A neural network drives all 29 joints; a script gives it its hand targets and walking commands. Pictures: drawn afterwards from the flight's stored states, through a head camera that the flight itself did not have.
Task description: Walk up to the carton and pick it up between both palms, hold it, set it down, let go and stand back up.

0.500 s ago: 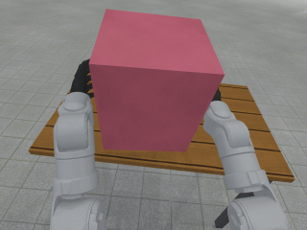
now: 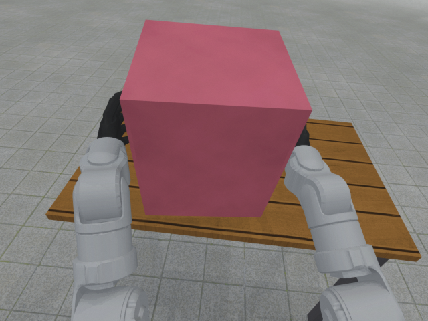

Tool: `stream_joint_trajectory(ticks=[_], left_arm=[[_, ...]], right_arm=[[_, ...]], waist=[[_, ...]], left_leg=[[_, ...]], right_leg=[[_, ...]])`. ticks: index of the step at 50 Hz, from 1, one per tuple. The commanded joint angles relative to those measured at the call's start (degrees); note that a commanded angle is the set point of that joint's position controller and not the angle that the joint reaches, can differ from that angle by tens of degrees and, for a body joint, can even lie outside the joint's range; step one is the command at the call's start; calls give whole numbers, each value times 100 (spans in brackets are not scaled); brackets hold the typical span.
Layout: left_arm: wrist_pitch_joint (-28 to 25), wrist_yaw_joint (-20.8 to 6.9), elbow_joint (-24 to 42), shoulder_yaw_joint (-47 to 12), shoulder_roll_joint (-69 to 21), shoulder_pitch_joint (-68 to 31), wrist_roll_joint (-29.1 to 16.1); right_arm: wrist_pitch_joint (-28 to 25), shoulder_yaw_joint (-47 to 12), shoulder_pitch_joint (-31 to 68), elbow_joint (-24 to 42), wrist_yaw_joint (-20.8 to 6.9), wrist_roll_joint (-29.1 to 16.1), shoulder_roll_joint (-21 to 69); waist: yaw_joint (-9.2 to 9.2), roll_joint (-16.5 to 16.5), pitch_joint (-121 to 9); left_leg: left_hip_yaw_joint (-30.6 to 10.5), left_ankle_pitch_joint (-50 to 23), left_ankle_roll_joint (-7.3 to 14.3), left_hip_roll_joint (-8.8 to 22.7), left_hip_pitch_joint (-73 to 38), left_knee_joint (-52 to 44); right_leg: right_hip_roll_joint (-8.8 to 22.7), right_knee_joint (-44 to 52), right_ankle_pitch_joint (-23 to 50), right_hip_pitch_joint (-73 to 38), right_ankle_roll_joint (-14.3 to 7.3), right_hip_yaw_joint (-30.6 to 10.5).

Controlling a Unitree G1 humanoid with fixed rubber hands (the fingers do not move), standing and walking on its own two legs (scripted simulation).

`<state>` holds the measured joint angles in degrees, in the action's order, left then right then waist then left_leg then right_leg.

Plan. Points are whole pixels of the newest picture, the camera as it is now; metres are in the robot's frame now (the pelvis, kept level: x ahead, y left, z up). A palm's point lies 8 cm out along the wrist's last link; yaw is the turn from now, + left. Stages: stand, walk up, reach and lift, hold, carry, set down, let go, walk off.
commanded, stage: hold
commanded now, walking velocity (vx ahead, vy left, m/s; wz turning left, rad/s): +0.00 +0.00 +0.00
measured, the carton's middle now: (208, 127) +0.37 +0.01 +0.22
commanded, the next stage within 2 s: set down in 0.90 s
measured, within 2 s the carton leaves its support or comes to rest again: neither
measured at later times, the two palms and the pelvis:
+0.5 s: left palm (112, 139) +0.34 +0.16 +0.22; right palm (296, 145) +0.34 -0.14 +0.20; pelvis +0.00 +0.00 +0.00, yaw +0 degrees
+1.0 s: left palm (108, 137) +0.34 +0.16 +0.22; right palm (293, 143) +0.35 -0.14 +0.20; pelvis +0.00 +0.00 +0.00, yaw +0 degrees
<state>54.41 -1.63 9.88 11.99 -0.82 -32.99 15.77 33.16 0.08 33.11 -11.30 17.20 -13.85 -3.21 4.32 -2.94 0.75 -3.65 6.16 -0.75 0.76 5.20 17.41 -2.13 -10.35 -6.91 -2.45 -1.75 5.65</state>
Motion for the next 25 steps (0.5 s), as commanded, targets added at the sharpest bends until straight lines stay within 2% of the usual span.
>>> stream_joint_trajectory(ticks=[1,3,4,5,6,9,10,11,12,14,15,19,22,23,24,25], left_arm=[[-578,-813,1387,-2895,-2528,-4007,-1246],[-521,-804,1135,-2759,-2430,-4049,-1174],[-497,-800,938,-2655,-2366,-3958,-1101],[-459,-784,996,-2623,-2338,-4003,-1073],[-455,-752,1012,-2664,-2308,-4149,-1110],[-443,-675,890,-2636,-2344,-4092,-1128],[-461,-676,841,-2658,-2363,-4038,-1123],[-504,-652,961,-2689,-2335,-4106,-1157],[-500,-646,900,-2668,-2363,-4036,-1151],[-539,-682,1093,-2742,-2463,-4078,-1242],[-547,-709,992,-2680,-2393,-4086,-1206],[-453,-752,823,-2619,-2353,-4005,-1104],[-546,-735,1304,-2816,-2464,-4113,-1188],[-528,-726,1281,-2915,-2457,-4272,-1206],[-530,-741,1162,-2822,-2441,-4173,-1209],[-533,-739,1345,-2829,-2484,-4125,-1170]], right_arm=[[-567,-1927,5453,2721,-305,-625,2370],[-542,-1867,5602,2593,-324,-562,2293],[-500,-1731,5333,2255,-344,-485,2242],[-493,-1681,5327,2094,-369,-528,2173],[-523,-1636,5352,2029,-411,-500,2119],[-590,-1497,5513,2087,-483,-435,2034],[-613,-1484,5479,2226,-483,-415,2037],[-627,-1490,5445,2108,-494,-453,2021],[-642,-1487,5464,2141,-479,-424,2045],[-642,-1666,5533,2400,-414,-453,2253],[-598,-1623,5422,2210,-383,-468,2230],[-533,-1581,5435,2033,-355,-481,2223],[-576,-1729,5421,2378,-349,-553,2309],[-561,-1700,5454,2272,-352,-566,2247],[-549,-1747,5427,2286,-356,-533,2206],[-550,-1735,5345,2295,-349,-522,2304]], waist=[[75,501,-3452],[35,468,-3198],[58,491,-2838],[-44,607,-2731],[-28,568,-2637],[-25,715,-2742],[30,628,-2809],[30,717,-2841],[35,653,-2745],[67,486,-3292],[113,473,-3140],[28,575,-3059],[76,657,-3307],[122,739,-3398],[92,603,-3219],[61,580,-3201]], left_leg=[[215,-2079,3,-300,-1477,155],[269,-1646,17,-299,-1411,91],[274,-1345,15,-260,-1378,7],[335,-1204,-41,-270,-1265,-45],[334,-1019,-16,-240,-1206,-68],[382,-759,-50,-232,-1211,-47],[406,-762,-59,-221,-1271,-47],[428,-867,-86,-246,-1304,-26],[412,-991,-83,-243,-1290,4],[366,-1484,-55,-292,-1414,131],[310,-1518,-30,-281,-1385,104],[321,-1425,5,-281,-1378,60],[301,-1798,-49,-297,-1400,110],[317,-1843,-80,-299,-1519,154],[295,-1738,-62,-287,-1548,140],[312,-1788,-53,-287,-1498,118]], right_leg=[[-62,-97,1833,-467,434,15],[-37,-53,1450,-340,418,30],[-17,5,1185,-204,398,46],[-41,23,909,-110,369,97],[-36,5,672,-7,324,125],[-75,37,353,7,327,146],[-98,55,408,5,360,124],[-91,36,496,25,352,116],[-88,5,670,70,361,82],[-79,-67,1233,-289,374,68],[-38,-53,1349,-244,400,48],[-21,-19,1212,-217,412,53],[-72,-57,1504,-357,419,80],[-54,-48,1442,-253,394,51],[-46,-25,1367,-159,388,73],[-70,-39,1426,-244,379,55]])
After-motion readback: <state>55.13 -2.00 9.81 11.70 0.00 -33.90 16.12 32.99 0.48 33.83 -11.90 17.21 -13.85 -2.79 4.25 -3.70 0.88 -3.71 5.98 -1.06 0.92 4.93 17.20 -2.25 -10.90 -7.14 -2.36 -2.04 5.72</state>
